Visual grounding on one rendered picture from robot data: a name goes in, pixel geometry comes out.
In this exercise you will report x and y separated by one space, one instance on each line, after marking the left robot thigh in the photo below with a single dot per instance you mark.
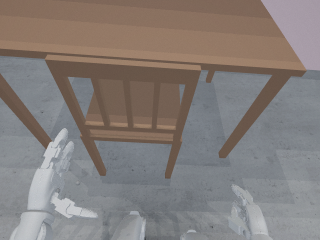
132 227

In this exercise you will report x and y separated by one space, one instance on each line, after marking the robot right hand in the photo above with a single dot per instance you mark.
251 221

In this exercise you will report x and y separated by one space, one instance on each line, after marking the robot left forearm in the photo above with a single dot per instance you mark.
34 225

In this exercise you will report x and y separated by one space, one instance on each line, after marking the left robot shin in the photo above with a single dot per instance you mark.
134 213

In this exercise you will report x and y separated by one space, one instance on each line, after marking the chair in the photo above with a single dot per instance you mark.
133 101

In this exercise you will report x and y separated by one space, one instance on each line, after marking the table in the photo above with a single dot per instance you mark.
218 35

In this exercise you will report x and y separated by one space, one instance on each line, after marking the robot left hand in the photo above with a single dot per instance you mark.
49 176

